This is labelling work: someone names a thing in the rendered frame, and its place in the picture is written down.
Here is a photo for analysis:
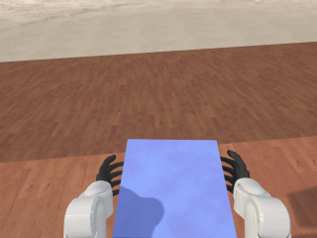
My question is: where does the left robot hand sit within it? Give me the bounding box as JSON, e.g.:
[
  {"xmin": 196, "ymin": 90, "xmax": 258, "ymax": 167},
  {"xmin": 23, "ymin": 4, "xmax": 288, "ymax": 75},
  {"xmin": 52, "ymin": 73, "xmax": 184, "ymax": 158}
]
[{"xmin": 96, "ymin": 155, "xmax": 124, "ymax": 196}]

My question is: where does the right robot hand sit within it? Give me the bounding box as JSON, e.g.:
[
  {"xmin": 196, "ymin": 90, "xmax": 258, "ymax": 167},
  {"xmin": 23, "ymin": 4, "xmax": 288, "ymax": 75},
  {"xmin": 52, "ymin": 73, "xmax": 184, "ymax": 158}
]
[{"xmin": 220, "ymin": 150, "xmax": 250, "ymax": 194}]

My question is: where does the robot right forearm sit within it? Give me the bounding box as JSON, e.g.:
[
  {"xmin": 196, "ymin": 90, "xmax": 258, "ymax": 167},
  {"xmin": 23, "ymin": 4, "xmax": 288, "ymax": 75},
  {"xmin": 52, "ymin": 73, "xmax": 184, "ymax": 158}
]
[{"xmin": 233, "ymin": 178, "xmax": 291, "ymax": 238}]

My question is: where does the carton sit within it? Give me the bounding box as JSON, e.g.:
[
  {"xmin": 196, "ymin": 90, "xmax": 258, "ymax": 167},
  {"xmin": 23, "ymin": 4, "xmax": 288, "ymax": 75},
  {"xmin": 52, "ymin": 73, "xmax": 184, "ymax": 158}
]
[{"xmin": 112, "ymin": 139, "xmax": 238, "ymax": 238}]

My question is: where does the robot left forearm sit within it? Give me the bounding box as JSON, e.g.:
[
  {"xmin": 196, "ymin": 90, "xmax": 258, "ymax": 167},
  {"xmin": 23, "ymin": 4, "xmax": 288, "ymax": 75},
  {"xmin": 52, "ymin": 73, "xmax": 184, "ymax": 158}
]
[{"xmin": 63, "ymin": 180, "xmax": 114, "ymax": 238}]

